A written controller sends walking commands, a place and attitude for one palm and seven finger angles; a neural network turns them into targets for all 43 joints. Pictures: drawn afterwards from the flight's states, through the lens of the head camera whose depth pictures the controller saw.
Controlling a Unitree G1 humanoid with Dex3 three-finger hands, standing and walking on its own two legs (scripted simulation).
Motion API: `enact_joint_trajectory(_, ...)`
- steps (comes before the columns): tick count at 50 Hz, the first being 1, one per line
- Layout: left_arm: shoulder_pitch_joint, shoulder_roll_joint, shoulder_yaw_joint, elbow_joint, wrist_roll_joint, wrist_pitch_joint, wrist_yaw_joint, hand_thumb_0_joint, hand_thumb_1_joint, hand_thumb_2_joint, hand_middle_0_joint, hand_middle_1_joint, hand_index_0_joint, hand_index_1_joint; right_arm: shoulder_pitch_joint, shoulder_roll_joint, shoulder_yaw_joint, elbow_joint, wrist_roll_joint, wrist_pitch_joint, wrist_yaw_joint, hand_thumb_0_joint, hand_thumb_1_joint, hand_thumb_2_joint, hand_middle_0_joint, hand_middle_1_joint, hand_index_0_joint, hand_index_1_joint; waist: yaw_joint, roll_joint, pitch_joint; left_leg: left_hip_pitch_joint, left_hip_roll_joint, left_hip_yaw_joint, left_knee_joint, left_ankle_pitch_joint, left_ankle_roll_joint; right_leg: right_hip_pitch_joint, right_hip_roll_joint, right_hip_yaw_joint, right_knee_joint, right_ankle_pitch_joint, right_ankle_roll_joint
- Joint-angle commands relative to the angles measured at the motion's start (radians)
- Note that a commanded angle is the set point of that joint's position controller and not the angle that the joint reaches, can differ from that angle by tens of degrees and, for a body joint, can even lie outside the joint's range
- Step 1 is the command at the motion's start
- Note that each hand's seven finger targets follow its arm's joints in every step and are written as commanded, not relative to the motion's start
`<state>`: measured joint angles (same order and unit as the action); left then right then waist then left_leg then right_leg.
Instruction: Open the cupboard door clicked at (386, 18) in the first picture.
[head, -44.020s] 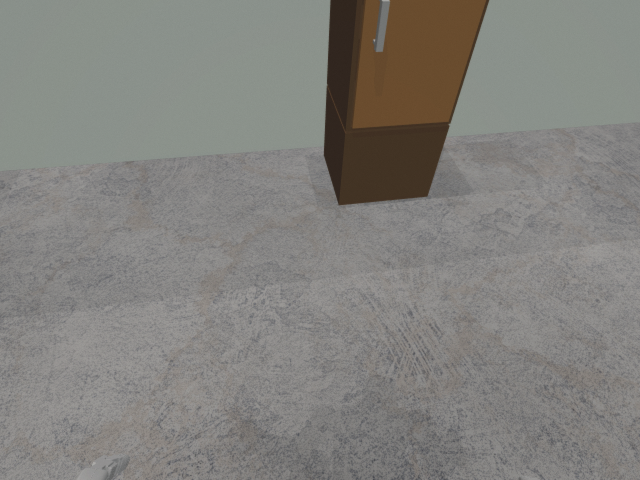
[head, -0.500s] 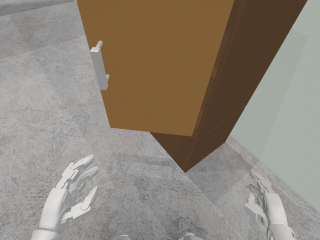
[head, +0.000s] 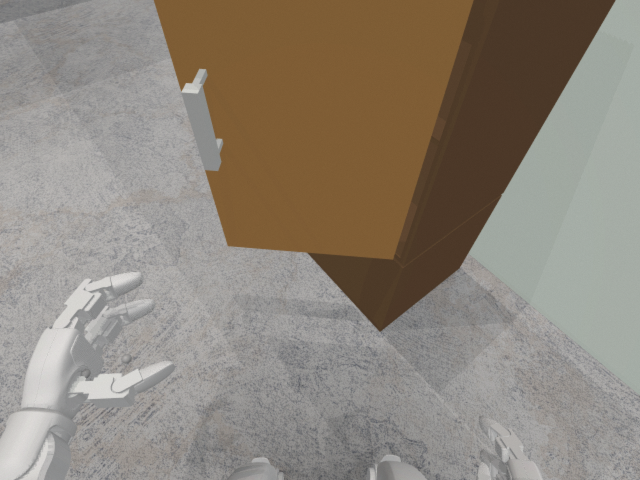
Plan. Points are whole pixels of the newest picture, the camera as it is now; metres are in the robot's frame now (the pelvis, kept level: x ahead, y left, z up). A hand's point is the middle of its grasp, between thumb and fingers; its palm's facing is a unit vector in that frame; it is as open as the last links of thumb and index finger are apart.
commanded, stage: raise the hand with hooked fingers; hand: left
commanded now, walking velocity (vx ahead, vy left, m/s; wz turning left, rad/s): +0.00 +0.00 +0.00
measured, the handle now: (207, 121) +0.60 +0.21 +0.09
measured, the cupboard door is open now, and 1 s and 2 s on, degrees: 47 47 47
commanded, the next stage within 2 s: move the hooked fingers beside the handle in 1.22 s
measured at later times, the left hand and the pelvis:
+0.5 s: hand (90, 311) +0.28 +0.27 +0.08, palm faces -0.01 -1.00 -0.05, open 13.8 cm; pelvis +0.02 +0.01 +0.02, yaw +1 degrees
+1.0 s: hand (87, 278) +0.31 +0.27 +0.11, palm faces -0.02 -1.00 -0.02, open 14.0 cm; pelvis +0.01 +0.00 +0.03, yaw +0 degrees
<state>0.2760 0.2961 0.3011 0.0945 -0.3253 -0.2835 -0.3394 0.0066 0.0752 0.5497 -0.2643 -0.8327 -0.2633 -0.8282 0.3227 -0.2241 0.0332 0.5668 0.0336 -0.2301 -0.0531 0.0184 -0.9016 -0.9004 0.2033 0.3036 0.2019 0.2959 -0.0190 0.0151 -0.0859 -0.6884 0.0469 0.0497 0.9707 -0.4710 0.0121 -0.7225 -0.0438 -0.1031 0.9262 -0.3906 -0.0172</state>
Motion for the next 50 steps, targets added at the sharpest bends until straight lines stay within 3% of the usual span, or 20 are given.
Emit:
enact_joint_trajectory(1, -0.175, 0.145, 0.031, -0.144, 0.001, -0.138, -0.027, 0.0, -0.15, 0.45, -0.275, -0.975, -0.275, -0.975, -0.088, -0.176, -0.064, -0.144, 0.003, -0.085, -0.016, 0.0, -0.9, -0.9, 0.2, 0.3, 0.2, 0.3, -0.013, 0.015, -0.142, 0.034, -0.043, -0.072, -0.161, 0.131, 0.005, 0.131, 0.041, 0.06, -0.144, -0.012, 0.001)
enact_joint_trajectory(4, -0.233, 0.184, 0.033, -0.12, -0.011, -0.12, -0.09, 0.0, -0.22, 0.42, -0.28, -1.02, -0.28, -1.02, -0.076, -0.196, -0.065, -0.14, 0.012, -0.099, -0.029, 0.0, -0.9, -0.9, 0.2, 0.3, 0.2, 0.3, -0.017, 0.04, -0.167, 0.073, -0.044, -0.077, -0.171, 0.126, 0.008, 0.154, 0.041, 0.067, -0.16, -0.006, -0.004)
enact_joint_trajectory(7, -0.239, 0.254, 0.104, -0.165, -0.024, -0.101, -0.11, 0.0, -0.29, 0.39, -0.285, -1.065, -0.285, -1.065, -0.073, -0.197, -0.069, -0.138, 0.014, -0.108, -0.038, 0.0, -0.9, -0.9, 0.2, 0.3, 0.2, 0.3, 0.013, 0.078, -0.27, 0.15, -0.043, -0.079, -0.188, 0.232, 0.009, 0.233, 0.039, 0.057, -0.153, 0.114, -0.005)
enact_joint_trajectory(9, -0.231, 0.31, 0.169, -0.164, -0.037, -0.088, -0.099, 0.0, -0.337, 0.37, -0.288, -1.095, -0.288, -1.095, -0.069, -0.199, -0.064, -0.138, 0.007, -0.105, -0.038, 0.0, -0.9, -0.9, 0.2, 0.3, 0.2, 0.3, 0.034, 0.092, -0.271, 0.168, -0.042, -0.085, -0.195, 0.305, 0.003, 0.263, 0.049, 0.043, -0.14, 0.185, -0.012)
enact_joint_trajectory(11, -0.209, 0.287, 0.18, -0.164, -0.053, -0.087, -0.085, 0.0, -0.383, 0.35, -0.292, -1.125, -0.292, -1.125, -0.079, -0.188, -0.061, -0.141, 0.007, -0.099, -0.033, 0.0, -0.9, -0.9, 0.2, 0.3, 0.2, 0.3, 0.044, 0.088, -0.258, 0.184, -0.04, -0.083, -0.209, 0.363, -0.003, 0.284, 0.049, 0.032, -0.14, 0.242, -0.011)
enact_joint_trajectory(14, -0.227, 0.265, 0.171, -0.108, -0.06, -0.06, -0.081, 0.0, -0.453, 0.32, -0.297, -1.17, -0.297, -1.17, -0.082, -0.189, -0.054, -0.143, 0.006, -0.086, -0.026, 0.0, -0.9, -0.9, 0.2, 0.3, 0.2, 0.3, 0.038, 0.103, -0.187, 0.187, -0.039, -0.079, -0.22, 0.388, -0.008, 0.276, 0.055, 0.023, -0.152, 0.273, -0.014)
enact_joint_trajectory(19, -0.321, 0.248, 0.117, 0.002, -0.039, 0.017, -0.134, 0.0, -0.5, 0.3, -0.3, -1.2, -0.3, -1.2, -0.08, -0.204, -0.05, -0.15, 0.015, -0.062, -0.03, 0.0, -0.9, -0.9, 0.2, 0.3, 0.2, 0.3, 0.008, 0.058, -0.119, 0.175, -0.039, -0.072, -0.243, 0.324, -0.004, 0.26, 0.055, 0.028, -0.192, 0.246, -0.01)
enact_joint_trajectory(23, -0.428, 0.323, 0.165, -0.034, -0.037, 0.018, -0.161, 0.0, -0.5, 0.3, -0.3, -1.2, -0.3, -1.2, -0.076, -0.204, -0.05, -0.153, 0.014, -0.06, -0.04, 0.0, -0.9, -0.9, 0.2, 0.3, 0.2, 0.3, 0.011, 0.048, -0.225, 0.235, -0.038, -0.077, -0.254, 0.348, 0.001, 0.306, 0.052, 0.035, -0.208, 0.265, -0.006)
enact_joint_trajectory(25, -0.482, 0.372, 0.207, -0.054, -0.047, -0.001, -0.168, 0.0, -0.5, 0.3, -0.3, -1.2, -0.3, -1.2, -0.075, -0.2, -0.043, -0.146, 0.009, -0.058, -0.042, 0.0, -0.9, -0.9, 0.2, 0.3, 0.2, 0.3, 0.016, 0.086, -0.252, 0.268, -0.04, -0.075, -0.251, 0.392, -0.001, 0.329, 0.057, 0.042, -0.209, 0.303, -0.013)
enact_joint_trajectory(30, -0.527, 0.393, 0.235, 0.042, -0.056, -0.016, -0.176, 0.0, -0.5, 0.3, -0.3, -1.2, -0.3, -1.2, -0.079, -0.199, -0.034, -0.125, 0.009, -0.053, -0.049, 0.0, -0.9, -0.9, 0.2, 0.3, 0.2, 0.3, 0.019, 0.081, -0.207, 0.263, -0.038, -0.079, -0.277, 0.373, -0.004, 0.334, 0.057, 0.038, -0.227, 0.281, -0.016)
enact_joint_trajectory(34, -0.551, 0.394, 0.225, 0.154, -0.061, 0.037, -0.222, 0.0, -0.5, 0.3, -0.3, -1.2, -0.3, -1.2, -0.078, -0.209, -0.035, -0.123, 0.015, -0.044, -0.053, 0.0, -0.9, -0.9, 0.2, 0.3, 0.2, 0.3, 0.019, 0.076, -0.178, 0.252, -0.043, -0.069, -0.291, 0.349, 0.0, 0.342, 0.052, 0.047, -0.252, 0.274, -0.016)
enact_joint_trajectory(36, -0.576, 0.415, 0.229, 0.169, -0.056, 0.053, -0.241, 0.0, -0.5, 0.3, -0.3, -1.2, -0.3, -1.2, -0.074, -0.213, -0.038, -0.123, 0.019, -0.04, -0.054, 0.0, -0.9, -0.9, 0.2, 0.3, 0.2, 0.3, 0.022, 0.071, -0.196, 0.258, -0.042, -0.068, -0.3, 0.358, 0.002, 0.356, 0.047, 0.048, -0.259, 0.282, -0.012)
enact_joint_trajectory(38, -0.547, 0.388, 0.211, 0.175, -0.059, 0.058, -0.248, 0.0, -0.5, 0.3, -0.3, -1.2, -0.3, -1.2, -0.07, -0.21, -0.041, -0.132, 0.019, -0.041, -0.05, 0.0, -0.9, -0.9, 0.2, 0.3, 0.2, 0.3, 0.022, 0.055, -0.201, 0.261, -0.044, -0.064, -0.3, 0.365, 0.006, 0.353, 0.046, 0.05, -0.266, 0.291, -0.01)
enact_joint_trajectory(43, -0.52, 0.409, 0.248, 0.152, -0.067, 0.02, -0.23, 0.0, -0.5, 0.3, -0.3, -1.2, -0.3, -1.2, -0.061, -0.212, -0.049, -0.14, 0.012, -0.042, -0.033, 0.0, -0.9, -0.9, 0.2, 0.3, 0.2, 0.3, 0.032, 0.021, -0.211, 0.252, -0.044, -0.058, -0.3, 0.382, 0.005, 0.37, 0.048, 0.055, -0.262, 0.31, -0.009)
enact_joint_trajectory(46, -0.54, 0.421, 0.266, 0.16, -0.071, -0.001, -0.214, 0.0, -0.5, 0.3, -0.3, -1.2, -0.3, -1.2, -0.063, -0.211, -0.048, -0.138, 0.012, -0.037, -0.031, 0.0, -0.9, -0.9, 0.2, 0.3, 0.2, 0.3, 0.034, 0.037, -0.185, 0.231, -0.046, -0.052, -0.306, 0.339, 0.005, 0.373, 0.046, 0.066, -0.27, 0.269, -0.012)
enact_joint_trajectory(50, -0.58, 0.427, 0.249, 0.118, -0.047, -0.014, -0.2, 0.0, -0.5, 0.3, -0.3, -1.2, -0.3, -1.2, -0.062, -0.206, -0.047, -0.141, 0.011, -0.035, -0.035, 0.0, -0.9, -0.9, 0.2, 0.3, 0.2, 0.3, 0.025, 0.107, -0.2, 0.257, -0.047, -0.047, -0.309, 0.32, 0.009, 0.364, 0.045, 0.073, -0.274, 0.244, -0.013)
